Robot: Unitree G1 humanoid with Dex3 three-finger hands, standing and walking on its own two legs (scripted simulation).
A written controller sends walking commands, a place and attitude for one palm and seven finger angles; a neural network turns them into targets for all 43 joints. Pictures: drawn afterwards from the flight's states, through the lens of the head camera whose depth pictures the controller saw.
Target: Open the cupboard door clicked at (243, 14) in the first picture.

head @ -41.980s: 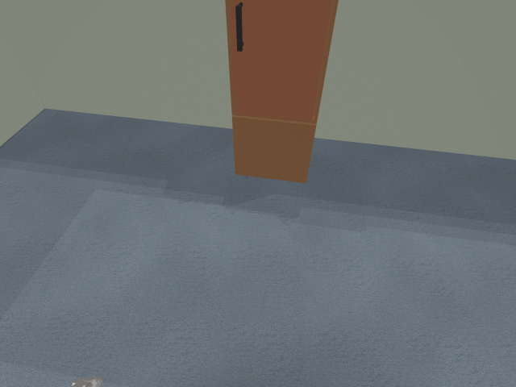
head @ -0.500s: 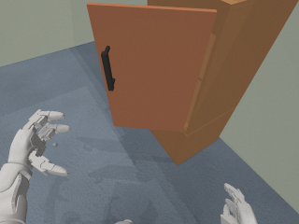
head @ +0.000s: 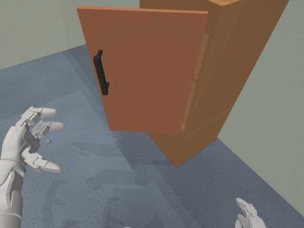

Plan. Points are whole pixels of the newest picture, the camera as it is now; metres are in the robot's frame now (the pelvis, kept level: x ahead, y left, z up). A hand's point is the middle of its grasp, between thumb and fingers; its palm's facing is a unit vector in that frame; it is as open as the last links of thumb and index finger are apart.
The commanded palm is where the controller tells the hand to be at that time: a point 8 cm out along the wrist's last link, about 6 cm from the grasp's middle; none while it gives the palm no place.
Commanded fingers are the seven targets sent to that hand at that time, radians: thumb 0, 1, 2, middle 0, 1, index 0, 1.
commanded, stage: raise the hand with hooked fingers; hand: left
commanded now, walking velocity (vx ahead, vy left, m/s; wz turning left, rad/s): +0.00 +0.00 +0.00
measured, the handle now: (102, 73) +0.58 +0.21 +0.07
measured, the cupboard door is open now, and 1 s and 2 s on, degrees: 52 52 52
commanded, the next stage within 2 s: move the hooked fingers beside the handle in 0.16 s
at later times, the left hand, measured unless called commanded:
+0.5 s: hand (57, 131) +0.32 +0.26 +0.09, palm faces +0.02 -1.00 -0.01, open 14.0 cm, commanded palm +0.30 +0.31 +0.09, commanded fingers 0.00 -0.50 0.30 -0.30 -1.20 -0.30 -1.20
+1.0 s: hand (68, 109) +0.40 +0.26 +0.09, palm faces +0.01 -1.00 +0.00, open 14.0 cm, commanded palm +0.38 +0.31 +0.08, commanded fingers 0.00 -0.50 0.30 -0.30 -1.20 -0.30 -1.20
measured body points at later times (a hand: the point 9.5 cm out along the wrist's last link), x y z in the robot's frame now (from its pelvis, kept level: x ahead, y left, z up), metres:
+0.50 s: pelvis +0.00 -0.01 +0.00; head +0.03 +0.00 +0.45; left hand +0.31 +0.32 +0.09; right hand +0.15 -0.25 -0.09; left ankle +0.04 +0.09 -0.72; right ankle +0.00 -0.11 -0.72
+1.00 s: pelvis +0.01 +0.00 -0.01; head +0.06 +0.01 +0.44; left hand +0.39 +0.32 +0.09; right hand +0.09 -0.27 -0.11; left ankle +0.04 +0.09 -0.72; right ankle +0.00 -0.11 -0.72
